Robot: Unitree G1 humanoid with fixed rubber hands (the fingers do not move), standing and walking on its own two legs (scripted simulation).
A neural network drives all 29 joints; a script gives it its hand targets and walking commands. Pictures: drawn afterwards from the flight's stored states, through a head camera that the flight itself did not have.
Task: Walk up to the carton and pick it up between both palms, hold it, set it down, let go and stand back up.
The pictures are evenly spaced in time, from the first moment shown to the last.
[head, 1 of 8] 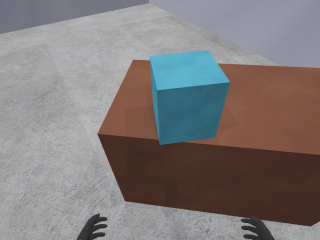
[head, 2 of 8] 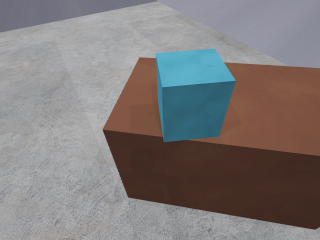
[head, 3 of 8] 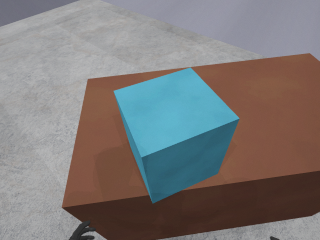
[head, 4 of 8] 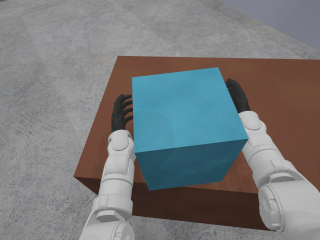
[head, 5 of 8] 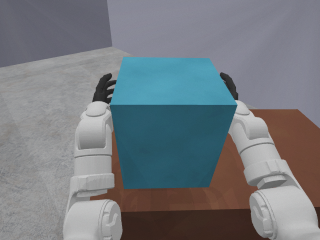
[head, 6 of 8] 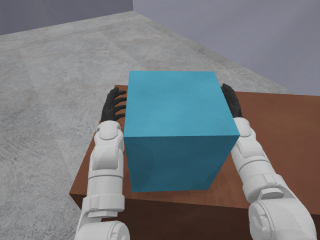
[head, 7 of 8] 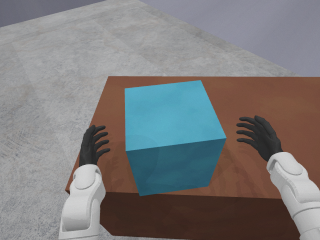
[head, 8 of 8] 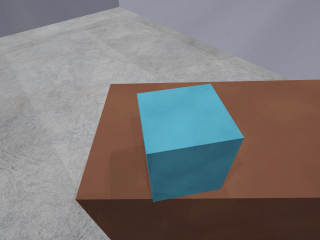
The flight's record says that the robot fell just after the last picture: no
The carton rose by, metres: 0.19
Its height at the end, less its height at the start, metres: +0.00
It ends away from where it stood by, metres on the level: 0.01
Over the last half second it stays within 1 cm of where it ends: yes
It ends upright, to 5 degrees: yes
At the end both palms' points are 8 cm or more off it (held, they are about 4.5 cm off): yes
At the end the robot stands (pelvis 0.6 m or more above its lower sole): yes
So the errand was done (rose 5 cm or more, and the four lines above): yes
